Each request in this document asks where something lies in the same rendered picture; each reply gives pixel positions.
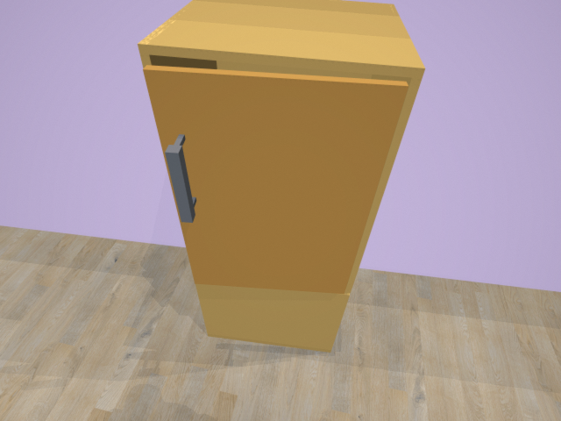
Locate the cupboard door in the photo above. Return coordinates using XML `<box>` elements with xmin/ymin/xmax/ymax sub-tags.
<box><xmin>143</xmin><ymin>65</ymin><xmax>408</xmax><ymax>294</ymax></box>

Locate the handle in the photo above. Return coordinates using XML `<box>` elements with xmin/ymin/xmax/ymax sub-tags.
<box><xmin>165</xmin><ymin>134</ymin><xmax>196</xmax><ymax>223</ymax></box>

